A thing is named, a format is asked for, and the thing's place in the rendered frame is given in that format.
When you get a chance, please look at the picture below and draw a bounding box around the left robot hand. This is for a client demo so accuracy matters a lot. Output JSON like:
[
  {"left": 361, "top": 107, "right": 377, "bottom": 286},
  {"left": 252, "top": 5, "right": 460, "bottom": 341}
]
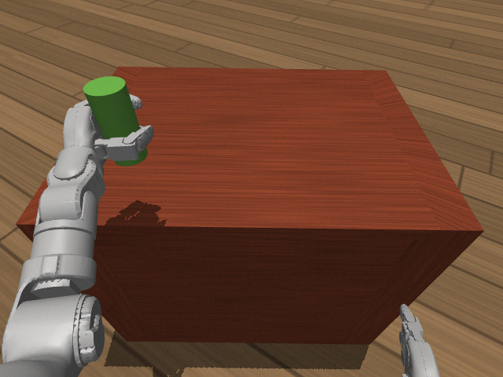
[{"left": 63, "top": 94, "right": 154, "bottom": 166}]

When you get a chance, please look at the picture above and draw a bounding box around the right robot hand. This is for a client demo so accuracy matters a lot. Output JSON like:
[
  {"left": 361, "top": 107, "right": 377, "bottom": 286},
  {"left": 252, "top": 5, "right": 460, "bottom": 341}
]
[{"left": 399, "top": 304, "right": 440, "bottom": 377}]

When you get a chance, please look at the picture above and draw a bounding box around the can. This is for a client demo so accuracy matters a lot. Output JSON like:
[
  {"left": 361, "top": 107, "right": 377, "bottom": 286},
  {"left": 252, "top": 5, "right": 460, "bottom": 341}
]
[{"left": 83, "top": 76, "right": 148, "bottom": 167}]

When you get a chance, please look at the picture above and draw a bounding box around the left robot arm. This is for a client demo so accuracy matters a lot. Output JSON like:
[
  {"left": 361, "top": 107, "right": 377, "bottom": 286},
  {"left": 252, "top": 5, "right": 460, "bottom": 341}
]
[{"left": 0, "top": 146, "right": 105, "bottom": 377}]

